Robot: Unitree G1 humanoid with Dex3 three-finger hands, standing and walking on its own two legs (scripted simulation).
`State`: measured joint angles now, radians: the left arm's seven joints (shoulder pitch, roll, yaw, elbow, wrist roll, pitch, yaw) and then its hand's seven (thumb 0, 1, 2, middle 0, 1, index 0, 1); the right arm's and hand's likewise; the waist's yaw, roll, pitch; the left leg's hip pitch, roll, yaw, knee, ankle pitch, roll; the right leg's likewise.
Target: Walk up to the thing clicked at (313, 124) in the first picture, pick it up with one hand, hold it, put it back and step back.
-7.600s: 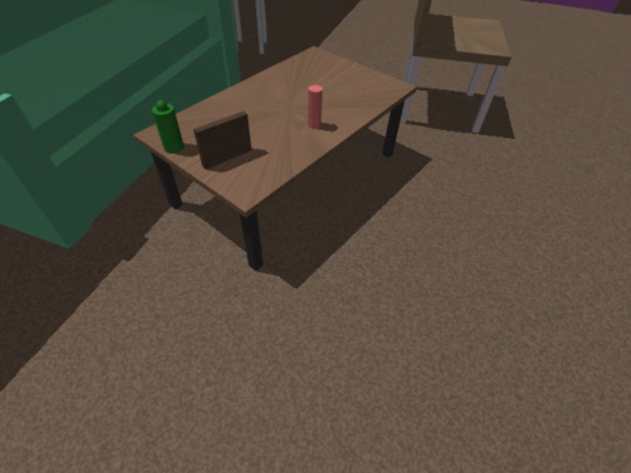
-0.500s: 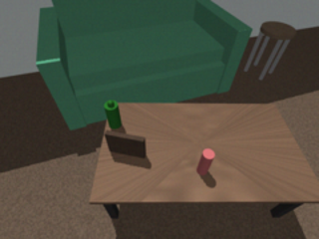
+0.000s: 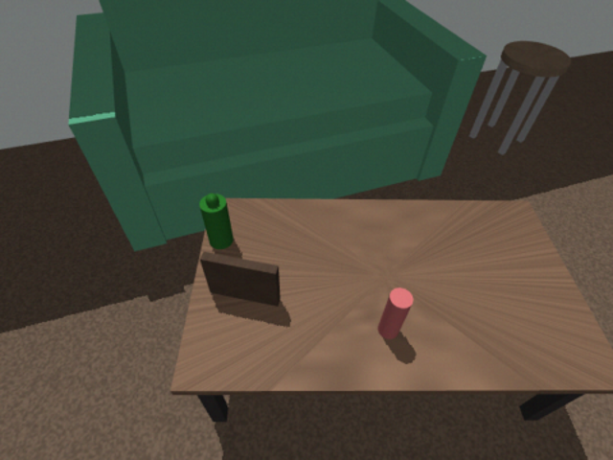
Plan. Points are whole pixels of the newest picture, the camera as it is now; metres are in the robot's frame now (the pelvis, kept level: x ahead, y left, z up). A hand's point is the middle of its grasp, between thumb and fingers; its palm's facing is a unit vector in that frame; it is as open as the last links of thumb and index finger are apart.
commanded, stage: stand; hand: right
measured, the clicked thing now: (394, 314) +0.49 -0.21 -0.33
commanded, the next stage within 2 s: go down in 0.50 s
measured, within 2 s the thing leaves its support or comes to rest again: neither
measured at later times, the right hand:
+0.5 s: hand out of the picture +0.07 -0.25 -0.16, palm faces -0.01 +0.94 -0.34, open 7.3 cm
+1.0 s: hand out of the picture +0.16 -0.27 -0.15, palm faces +0.04 +0.94 -0.34, open 14.0 cm
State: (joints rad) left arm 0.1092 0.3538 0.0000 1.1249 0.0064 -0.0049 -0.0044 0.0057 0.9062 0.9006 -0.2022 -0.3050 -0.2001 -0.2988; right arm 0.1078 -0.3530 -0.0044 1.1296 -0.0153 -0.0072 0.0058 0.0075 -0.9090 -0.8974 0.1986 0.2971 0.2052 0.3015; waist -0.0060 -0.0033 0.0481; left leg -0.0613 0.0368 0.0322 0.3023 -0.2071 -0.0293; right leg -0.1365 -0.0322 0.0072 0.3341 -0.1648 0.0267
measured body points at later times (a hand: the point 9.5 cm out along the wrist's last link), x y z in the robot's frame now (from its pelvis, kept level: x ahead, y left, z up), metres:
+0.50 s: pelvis +0.00 +0.00 +0.00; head +0.00 +0.00 +0.45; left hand +0.07 +0.30 -0.13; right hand +0.07 -0.30 -0.13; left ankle -0.03 +0.14 -0.75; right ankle +0.01 -0.14 -0.75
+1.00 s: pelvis -0.01 +0.00 -0.02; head +0.02 +0.00 +0.43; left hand +0.09 +0.26 -0.13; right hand +0.15 -0.31 -0.12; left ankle -0.03 +0.14 -0.75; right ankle +0.01 -0.14 -0.75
